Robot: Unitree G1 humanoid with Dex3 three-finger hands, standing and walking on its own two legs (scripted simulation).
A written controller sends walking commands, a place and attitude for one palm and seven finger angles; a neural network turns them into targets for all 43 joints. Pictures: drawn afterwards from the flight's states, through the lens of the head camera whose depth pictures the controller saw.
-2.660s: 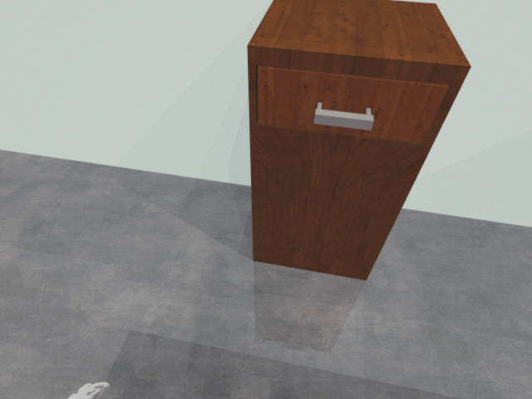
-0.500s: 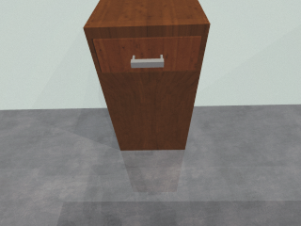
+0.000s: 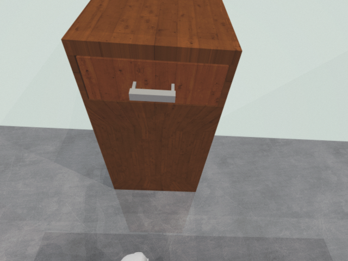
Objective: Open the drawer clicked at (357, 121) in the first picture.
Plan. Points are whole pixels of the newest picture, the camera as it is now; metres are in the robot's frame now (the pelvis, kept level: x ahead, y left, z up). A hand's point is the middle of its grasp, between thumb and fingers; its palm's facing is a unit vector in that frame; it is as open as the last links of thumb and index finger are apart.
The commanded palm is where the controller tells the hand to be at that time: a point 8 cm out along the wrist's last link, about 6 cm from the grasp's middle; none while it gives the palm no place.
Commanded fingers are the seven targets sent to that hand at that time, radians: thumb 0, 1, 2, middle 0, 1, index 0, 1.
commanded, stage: come to a stop and stand still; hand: left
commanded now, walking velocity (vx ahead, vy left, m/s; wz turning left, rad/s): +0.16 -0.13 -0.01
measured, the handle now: (153, 90) +0.58 +0.13 +0.05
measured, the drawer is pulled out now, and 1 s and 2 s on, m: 0.00 0.00 0.00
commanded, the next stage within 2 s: look again from close up in 1.80 s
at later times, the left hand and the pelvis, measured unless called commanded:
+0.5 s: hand (130, 258) +0.15 +0.12 -0.16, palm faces -0.02 -0.96 -0.29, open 7.4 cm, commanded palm none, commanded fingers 0.00 0.90 0.90 -0.20 -0.30 -0.20 -0.30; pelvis +0.07 -0.07 -0.01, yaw -2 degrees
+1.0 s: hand out of the picture +0.00 +0.19 -0.17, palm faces +0.10 -0.98 -0.18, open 7.4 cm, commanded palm none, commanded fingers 0.00 0.90 0.90 -0.20 -0.30 -0.20 -0.30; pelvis +0.00 -0.01 +0.02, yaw +2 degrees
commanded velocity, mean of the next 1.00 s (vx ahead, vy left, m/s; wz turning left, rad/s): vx -0.06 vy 0.03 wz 0.00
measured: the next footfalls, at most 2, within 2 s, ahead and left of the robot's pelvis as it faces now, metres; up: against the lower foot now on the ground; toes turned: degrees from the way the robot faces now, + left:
left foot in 0.02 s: +0.12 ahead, +0.10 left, +0.00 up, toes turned +8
right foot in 0.40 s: +0.16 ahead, -0.19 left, +0.00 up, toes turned -7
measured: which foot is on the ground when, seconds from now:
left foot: up 0.00-0.00, down 0.02-0.40, up 0.42-0.86, down 0.88-1.00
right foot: down 0.00-0.04, up 0.06-0.38, down 0.40-0.88, up 0.90-1.00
